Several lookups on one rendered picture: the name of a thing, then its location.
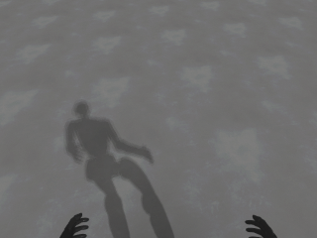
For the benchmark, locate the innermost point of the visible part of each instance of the right robot hand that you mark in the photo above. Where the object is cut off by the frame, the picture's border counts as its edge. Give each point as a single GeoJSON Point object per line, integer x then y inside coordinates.
{"type": "Point", "coordinates": [263, 230]}

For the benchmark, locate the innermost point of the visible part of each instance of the left robot hand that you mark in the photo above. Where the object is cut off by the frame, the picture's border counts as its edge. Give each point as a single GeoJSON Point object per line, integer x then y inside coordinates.
{"type": "Point", "coordinates": [70, 228]}

